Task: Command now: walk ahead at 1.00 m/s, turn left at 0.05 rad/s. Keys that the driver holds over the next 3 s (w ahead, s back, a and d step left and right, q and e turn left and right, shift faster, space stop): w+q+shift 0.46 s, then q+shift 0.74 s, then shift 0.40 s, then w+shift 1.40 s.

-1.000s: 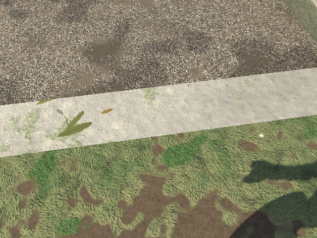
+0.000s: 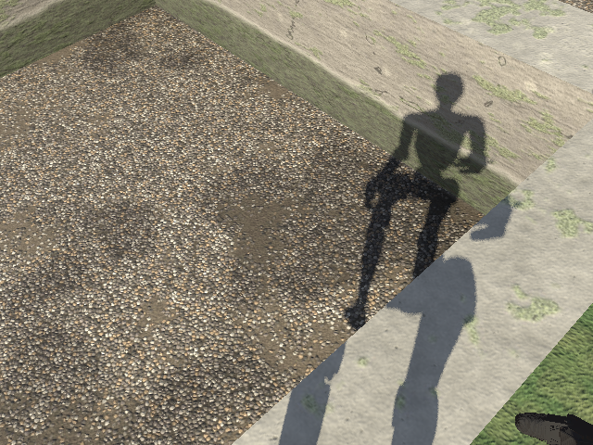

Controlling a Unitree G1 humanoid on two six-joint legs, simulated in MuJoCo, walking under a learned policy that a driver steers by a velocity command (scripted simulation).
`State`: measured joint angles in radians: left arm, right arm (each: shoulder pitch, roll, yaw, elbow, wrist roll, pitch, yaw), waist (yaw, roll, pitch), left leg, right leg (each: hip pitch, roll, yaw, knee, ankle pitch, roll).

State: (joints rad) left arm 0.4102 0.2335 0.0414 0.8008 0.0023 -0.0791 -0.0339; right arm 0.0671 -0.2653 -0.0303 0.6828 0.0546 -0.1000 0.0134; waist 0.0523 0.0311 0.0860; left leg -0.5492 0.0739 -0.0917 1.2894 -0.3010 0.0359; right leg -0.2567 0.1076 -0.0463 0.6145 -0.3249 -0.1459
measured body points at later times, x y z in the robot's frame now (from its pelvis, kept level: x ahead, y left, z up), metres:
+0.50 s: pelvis +0.36 +0.02 -0.02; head +0.40 +0.03 +0.43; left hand +0.59 +0.29 -0.01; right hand +0.51 -0.19 -0.15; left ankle +0.35 +0.10 -0.72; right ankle +0.57 -0.10 -0.67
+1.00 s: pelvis +0.44 -0.02 -0.02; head +0.43 +0.04 +0.43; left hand +0.31 +0.30 -0.14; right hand +0.74 -0.08 -0.08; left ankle +0.42 +0.06 -0.72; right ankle +0.59 -0.10 -0.67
